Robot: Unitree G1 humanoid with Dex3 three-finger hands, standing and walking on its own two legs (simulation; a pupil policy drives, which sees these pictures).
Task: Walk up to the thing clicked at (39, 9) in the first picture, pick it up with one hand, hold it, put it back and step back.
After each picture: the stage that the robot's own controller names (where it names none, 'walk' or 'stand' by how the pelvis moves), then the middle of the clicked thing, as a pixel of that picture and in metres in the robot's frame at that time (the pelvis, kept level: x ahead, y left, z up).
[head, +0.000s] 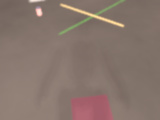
stand; (38, 11) +2.19 +0.73 -0.72
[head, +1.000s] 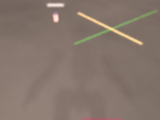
walk; (55, 17) +2.11 +0.37 -0.70
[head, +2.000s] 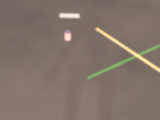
walk; (67, 35) +1.50 +0.21 -0.71
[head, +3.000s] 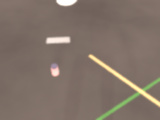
walk; (54, 69) +1.00 +0.28 -0.71
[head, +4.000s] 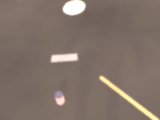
walk; (59, 97) +0.68 +0.26 -0.69
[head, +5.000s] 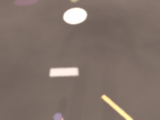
stand; out of the picture +0.51 +0.22 -0.70
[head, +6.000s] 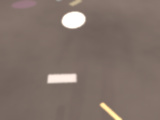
stand; out of the picture +0.45 +0.20 -0.72
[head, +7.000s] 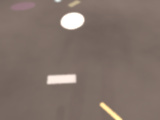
stand; out of the picture +0.45 +0.21 -0.73
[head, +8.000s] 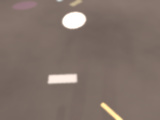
stand; out of the picture +0.45 +0.22 -0.73
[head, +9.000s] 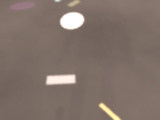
stand; out of the picture +0.44 +0.22 -0.73
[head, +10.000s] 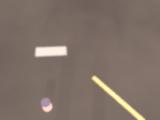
go down; (46, 104) +0.47 +0.22 -0.66
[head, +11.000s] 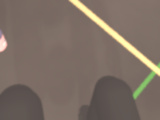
go down; out of the picture +0.52 +0.29 -0.28
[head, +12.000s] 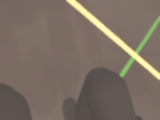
close in; out of the picture +0.50 +0.31 -0.25
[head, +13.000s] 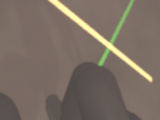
close; out of the picture +0.49 +0.34 -0.23
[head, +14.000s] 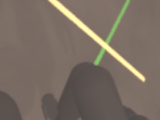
lift; out of the picture +0.47 +0.31 -0.24
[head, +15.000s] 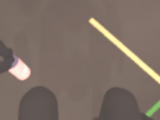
lift; (17, 67) +0.44 +0.29 -0.31
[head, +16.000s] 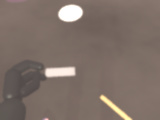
close; out of the picture +0.45 +0.26 -0.69
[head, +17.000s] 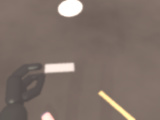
close; out of the picture +0.47 +0.26 -0.70
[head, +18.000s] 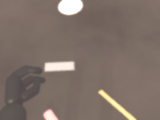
crouch; (50, 117) +0.48 +0.24 -0.70
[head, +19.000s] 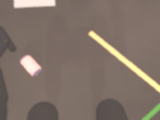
crouch; (30, 65) +0.54 +0.25 -0.46
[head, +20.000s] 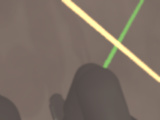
lower; out of the picture +0.52 +0.34 -0.26
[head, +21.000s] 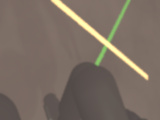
lower; out of the picture +0.53 +0.35 -0.26
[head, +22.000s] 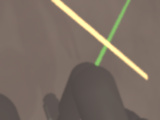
lower; out of the picture +0.54 +0.34 -0.26
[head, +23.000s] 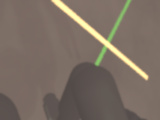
lower; out of the picture +0.55 +0.33 -0.26
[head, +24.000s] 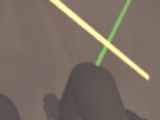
loosen; out of the picture +0.57 +0.33 -0.26
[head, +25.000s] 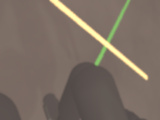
withdraw; out of the picture +0.58 +0.32 -0.26
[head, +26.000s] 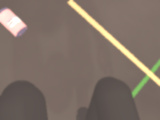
stand; (12, 22) +0.61 +0.26 -0.29
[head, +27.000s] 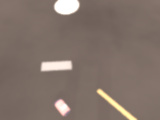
stand; (62, 107) +0.57 +0.13 -0.67
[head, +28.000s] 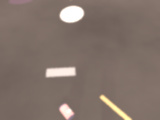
stand; (66, 111) +0.58 +0.14 -0.69
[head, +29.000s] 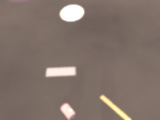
stand; (67, 111) +0.57 +0.12 -0.69
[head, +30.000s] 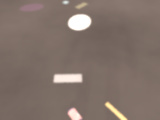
walk; (74, 115) +0.60 +0.09 -0.75
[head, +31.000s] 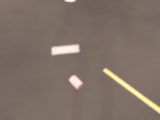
walk; (75, 82) +0.74 +0.11 -0.73
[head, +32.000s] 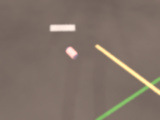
walk; (71, 52) +1.07 +0.08 -0.73
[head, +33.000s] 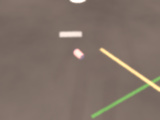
stand; (78, 54) +1.26 +0.10 -0.73
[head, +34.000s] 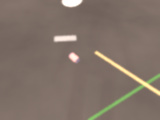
stand; (74, 57) +1.25 +0.12 -0.75
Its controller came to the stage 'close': yes
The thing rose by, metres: 0.06
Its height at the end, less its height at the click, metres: -0.02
